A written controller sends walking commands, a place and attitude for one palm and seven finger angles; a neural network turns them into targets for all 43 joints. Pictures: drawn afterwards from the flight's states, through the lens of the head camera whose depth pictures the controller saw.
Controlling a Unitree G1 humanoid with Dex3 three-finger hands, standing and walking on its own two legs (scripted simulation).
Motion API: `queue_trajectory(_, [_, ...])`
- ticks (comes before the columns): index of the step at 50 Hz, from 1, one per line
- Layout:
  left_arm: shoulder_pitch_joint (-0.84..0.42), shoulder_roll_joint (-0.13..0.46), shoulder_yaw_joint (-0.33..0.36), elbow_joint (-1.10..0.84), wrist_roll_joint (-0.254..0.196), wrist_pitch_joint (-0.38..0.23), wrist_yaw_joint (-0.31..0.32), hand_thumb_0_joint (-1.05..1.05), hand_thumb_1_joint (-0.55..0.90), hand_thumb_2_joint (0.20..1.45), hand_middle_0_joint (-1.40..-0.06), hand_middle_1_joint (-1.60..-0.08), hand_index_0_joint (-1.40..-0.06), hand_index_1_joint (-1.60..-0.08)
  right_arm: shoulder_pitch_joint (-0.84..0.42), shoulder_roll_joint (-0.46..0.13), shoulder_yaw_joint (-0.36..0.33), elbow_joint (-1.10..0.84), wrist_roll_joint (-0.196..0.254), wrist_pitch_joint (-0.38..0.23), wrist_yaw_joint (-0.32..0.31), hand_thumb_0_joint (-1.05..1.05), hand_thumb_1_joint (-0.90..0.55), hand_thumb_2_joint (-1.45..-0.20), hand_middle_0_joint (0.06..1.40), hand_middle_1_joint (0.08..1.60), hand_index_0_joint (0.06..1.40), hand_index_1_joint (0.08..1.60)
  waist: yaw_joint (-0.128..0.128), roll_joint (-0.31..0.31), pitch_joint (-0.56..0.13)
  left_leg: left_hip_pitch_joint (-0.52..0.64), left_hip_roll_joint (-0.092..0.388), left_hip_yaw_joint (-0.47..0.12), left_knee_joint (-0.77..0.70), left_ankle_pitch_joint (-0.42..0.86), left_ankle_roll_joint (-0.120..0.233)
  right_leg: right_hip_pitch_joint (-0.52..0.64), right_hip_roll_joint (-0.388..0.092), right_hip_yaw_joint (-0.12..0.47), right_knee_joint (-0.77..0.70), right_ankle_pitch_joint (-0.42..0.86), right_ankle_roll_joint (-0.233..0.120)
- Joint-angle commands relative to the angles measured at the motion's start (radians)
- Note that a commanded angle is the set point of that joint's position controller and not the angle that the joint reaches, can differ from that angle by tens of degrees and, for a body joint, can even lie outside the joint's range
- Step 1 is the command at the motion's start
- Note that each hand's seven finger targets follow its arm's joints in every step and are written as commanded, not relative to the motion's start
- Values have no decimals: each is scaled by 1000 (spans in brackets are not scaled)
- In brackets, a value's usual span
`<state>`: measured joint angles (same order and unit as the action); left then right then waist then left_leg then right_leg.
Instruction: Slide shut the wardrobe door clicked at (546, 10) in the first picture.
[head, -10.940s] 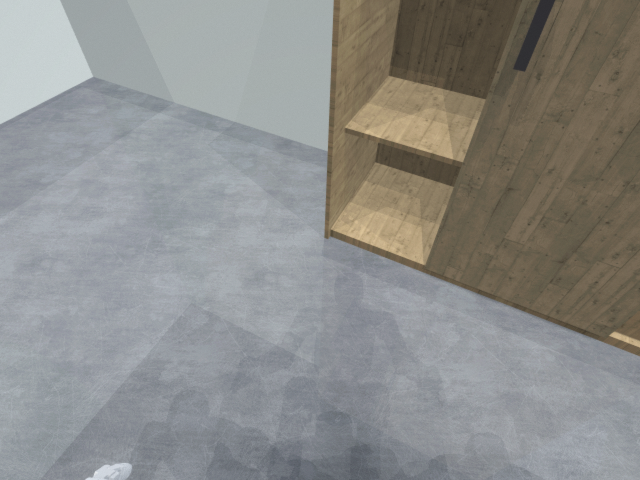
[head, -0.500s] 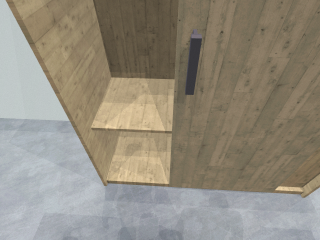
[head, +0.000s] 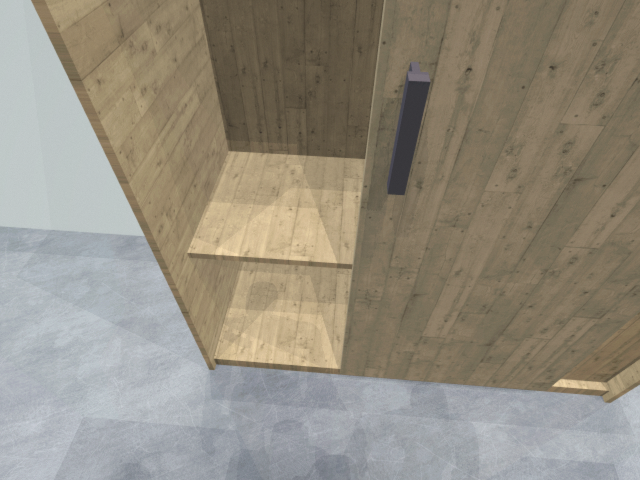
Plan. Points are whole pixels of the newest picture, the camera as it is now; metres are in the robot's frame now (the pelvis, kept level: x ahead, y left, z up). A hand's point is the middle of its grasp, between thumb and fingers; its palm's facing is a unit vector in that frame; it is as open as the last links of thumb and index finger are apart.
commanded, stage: look again from close up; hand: right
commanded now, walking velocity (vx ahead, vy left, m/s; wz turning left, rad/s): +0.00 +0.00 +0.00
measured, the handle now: (404, 131) +0.53 -0.08 +0.18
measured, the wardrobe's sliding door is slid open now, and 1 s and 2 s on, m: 0.41 0.41 0.41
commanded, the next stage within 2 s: raise the hand with hooked fingers in 0.24 s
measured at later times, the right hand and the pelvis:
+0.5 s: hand out of the picture +0.15 -0.18 -0.05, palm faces +0.22 +0.96 -0.18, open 7.4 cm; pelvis +0.00 +0.01 -0.01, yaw -2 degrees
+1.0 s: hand (498, 443) +0.17 -0.17 +0.04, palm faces +0.04 +1.00 -0.09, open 10.1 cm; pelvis -0.02 +0.06 -0.05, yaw -4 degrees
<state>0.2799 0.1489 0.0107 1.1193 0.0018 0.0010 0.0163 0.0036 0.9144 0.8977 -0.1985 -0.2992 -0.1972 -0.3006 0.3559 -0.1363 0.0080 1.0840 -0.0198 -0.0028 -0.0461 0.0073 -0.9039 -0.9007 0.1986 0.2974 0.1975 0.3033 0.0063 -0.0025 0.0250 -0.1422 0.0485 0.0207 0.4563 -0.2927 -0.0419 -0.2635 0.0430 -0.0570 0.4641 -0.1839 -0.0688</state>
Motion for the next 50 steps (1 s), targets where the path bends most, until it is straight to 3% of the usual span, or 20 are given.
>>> queue_trajectory(1, [47,97,11,-34,2,-9,7,0,900,900,-200,-300,-200,-300,94,-89,-19,-12,2,-11,-7,0,-900,-900,200,300,200,300,-7,13,66,-95,53,-55,-96,47,55,36,-123,147,-120,-11,23])
queue_trajectory(16, [44,101,7,-24,3,-11,9,0,900,900,-200,-300,-200,-300,80,-90,-19,-5,3,-12,-4,0,-900,-900,200,300,200,300,-6,5,54,-78,52,-54,-104,75,53,62,-128,140,-118,34,26])
queue_trajectory(17, [-29,127,1,-108,2,-29,1,0,900,900,-200,-300,-200,-300,90,-118,-12,3,-13,-36,-32,0,-900,-900,200,300,200,300,-27,116,94,-97,67,-78,-125,218,58,-14,-134,133,58,121,47])
queue_trajectory(18, [-46,318,80,-429,-17,-162,84,0,900,900,-200,-300,-200,-300,-667,-510,-256,-1581,175,-223,-59,0,-877,-890,202,315,202,315,120,-122,-291,-157,-6,7,-90,285,66,259,-30,50,36,125,57])
queue_trajectory(19, [-46,226,-6,-400,-17,-275,91,0,900,900,-200,-300,-200,-300,-281,-278,-74,-1404,75,-174,-83,0,-853,-880,203,330,203,330,4,-280,-378,-118,-32,29,42,159,104,381,-97,81,-67,251,93])
queue_trajectory(20, [-6,177,-4,-355,-31,-329,61,0,900,900,-200,-300,-200,-300,85,-42,11,-1043,101,-39,-95,0,-830,-870,205,345,205,345,17,-152,-234,-186,-49,76,121,22,86,224,-111,117,-106,212,96])
queue_trajectory(21, [-18,192,-5,-425,-43,-349,50,0,900,900,-200,-300,-200,-300,5,26,97,-1254,154,-56,-68,0,-807,-860,207,360,207,360,11,-121,-153,-183,-41,85,101,-8,70,138,-92,133,-88,82,81])
queue_trajectory(22, [-58,226,7,-462,-51,-379,53,0,900,900,-200,-300,-200,-300,-25,-46,50,-1319,162,-99,-53,0,-783,-850,208,375,208,375,10,-104,-144,-188,-40,77,58,-3,69,91,-78,138,-57,-66,71])
queue_trajectory(23, [-76,219,9,-469,-42,-384,52,0,900,900,-200,-300,-200,-300,55,-40,23,-1176,156,-113,-39,0,-760,-840,210,390,210,390,39,24,-2,-244,-50,92,32,-26,67,-14,-65,155,-35,-151,57])
queue_trajectory(24, [-65,241,14,-498,-21,-389,36,0,900,900,-200,-300,-200,-300,11,-57,-2,-1180,168,-171,-7,0,-737,-830,212,405,212,405,58,141,-7,-312,-57,101,49,-62,61,-66,-54,166,17,-177,48])
queue_trajectory(25, [-66,239,34,-519,-4,-388,25,0,900,900,-200,-300,-200,-300,58,-63,-49,-1132,179,-239,37,0,-713,-820,213,420,213,420,33,190,-38,-359,-68,105,90,-80,63,-112,-53,161,66,-171,54])
queue_trajectory(27, [-120,231,52,-566,10,-381,-6,0,900,900,-200,-300,-200,-300,258,-26,-97,-989,228,-379,165,0,-667,-800,217,450,217,450,-40,204,-54,-442,-76,115,200,-106,72,-227,-51,130,177,-130,71])
queue_trajectory(28, [-119,230,63,-581,4,-365,-28,0,900,900,-200,-300,-200,-300,333,-65,-167,-922,248,-445,243,0,-643,-790,218,465,218,465,-76,115,-84,-433,-71,97,249,-62,87,-254,-38,103,231,-80,80])
queue_trajectory(30, [-166,243,77,-657,4,-348,-46,0,900,900,-200,-300,-200,-300,300,-158,-262,-1008,286,-548,369,0,-597,-770,222,495,222,495,-97,21,-186,-452,-57,70,355,3,98,-293,-31,69,329,-51,75])
queue_trajectory(32, [-206,237,75,-745,-10,-314,-43,0,900,900,-200,-300,-200,-300,325,-188,-300,-1098,307,-482,401,0,-550,-750,225,525,225,525,-124,-18,-256,-419,-56,54,376,12,93,-302,-23,45,340,-67,60])
queue_trajectory(35, [-205,226,60,-810,-24,-270,-13,0,900,900,-200,-300,-200,-300,149,-222,-317,-1281,351,-367,371,0,-480,-720,230,570,230,570,-71,-16,-219,-449,-63,16,314,-103,77,-320,-22,60,343,-173,44])
queue_trajectory(38, [-130,218,46,-789,-12,-268,17,0,900,900,-200,-300,-200,-300,-55,-256,-303,-1497,331,-394,303,0,-410,-690,235,615,235,615,-2,-47,-240,-482,-81,1,313,-63,72,-263,-46,92,380,-126,29])
queue_trajectory(40, [-101,208,33,-752,-14,-285,34,0,900,900,-200,-300,-200,-300,-107,-247,-269,-1525,323,-431,300,0,-363,-670,238,645,238,645,22,-133,-232,-485,-80,-9,297,-47,77,-222,-50,98,396,-109,28])
queue_trajectory(43, [-103,227,10,-695,-19,-320,61,0,900,900,-200,-300,-200,-300,-201,-264,-237,-1457,333,-444,358,0,-293,-640,243,690,243,690,56,-88,-176,-499,-80,-33,248,-72,66,-229,-53,109,407,-127,19])
queue_trajectory(50, [-160,219,-15,-653,-40,-364,87,0,900,900,-200,-300,-200,-300,-167,-390,-419,-1228,400,-246,477,0,-130,-570,255,795,255,795,-38,-47,-231,-279,-28,-88,135,16,42,-195,-50,108,322,-44,28])
